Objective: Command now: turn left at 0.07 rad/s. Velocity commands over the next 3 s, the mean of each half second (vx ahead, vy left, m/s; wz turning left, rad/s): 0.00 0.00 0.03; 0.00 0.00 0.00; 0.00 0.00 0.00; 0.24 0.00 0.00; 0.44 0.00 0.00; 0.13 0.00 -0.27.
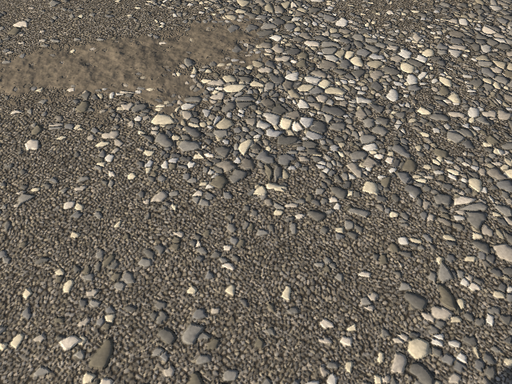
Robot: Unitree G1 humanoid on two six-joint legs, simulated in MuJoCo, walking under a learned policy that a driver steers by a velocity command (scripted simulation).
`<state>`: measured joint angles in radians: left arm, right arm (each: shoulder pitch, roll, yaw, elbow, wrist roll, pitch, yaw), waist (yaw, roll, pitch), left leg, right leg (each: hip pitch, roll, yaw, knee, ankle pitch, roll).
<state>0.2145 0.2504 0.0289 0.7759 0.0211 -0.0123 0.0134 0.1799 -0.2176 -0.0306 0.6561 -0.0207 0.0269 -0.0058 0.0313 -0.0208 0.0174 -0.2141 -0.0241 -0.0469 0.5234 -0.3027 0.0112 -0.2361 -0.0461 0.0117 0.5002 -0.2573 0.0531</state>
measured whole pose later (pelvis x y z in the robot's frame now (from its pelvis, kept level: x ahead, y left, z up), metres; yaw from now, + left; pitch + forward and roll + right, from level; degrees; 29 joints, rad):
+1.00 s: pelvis +0.00 +0.01 +0.00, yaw +0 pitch -2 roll +0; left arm 0.25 0.21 0.04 1.08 0.00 0.01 0.06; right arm 0.25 -0.21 -0.03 0.98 0.00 0.00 -0.03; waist 0.01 0.00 0.04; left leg -0.16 -0.03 -0.04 0.49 -0.29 0.02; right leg -0.19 -0.06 0.02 0.47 -0.25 0.06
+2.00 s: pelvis +0.10 -0.05 +0.01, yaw -1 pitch +1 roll +1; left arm 0.51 0.16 0.01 1.10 0.00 -0.10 -0.01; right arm 0.20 -0.26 -0.05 0.98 0.03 -0.09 0.01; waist 0.05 0.03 -0.01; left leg -0.57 0.07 0.01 1.06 -0.20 0.06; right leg -0.01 0.02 -0.04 0.27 -0.28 -0.05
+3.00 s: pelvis +0.51 -0.04 +0.00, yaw -10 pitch +3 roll +2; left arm 0.18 0.27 0.07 0.79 0.01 -0.01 0.02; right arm 0.08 -0.29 -0.06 0.92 0.00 0.00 -0.06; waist 0.02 0.01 0.04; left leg -0.52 -0.01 -0.09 0.90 -0.39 -0.04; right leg -0.41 0.08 0.08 0.43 -0.07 -0.07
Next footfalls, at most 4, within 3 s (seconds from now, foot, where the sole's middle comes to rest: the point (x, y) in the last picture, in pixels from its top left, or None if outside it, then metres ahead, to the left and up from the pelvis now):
2.26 left None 0.44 0.09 -0.77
2.74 right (314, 345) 0.63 -0.13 -0.77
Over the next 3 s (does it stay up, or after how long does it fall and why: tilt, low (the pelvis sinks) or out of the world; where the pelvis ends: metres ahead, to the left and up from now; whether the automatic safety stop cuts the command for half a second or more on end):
stays up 0.51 -0.04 0.00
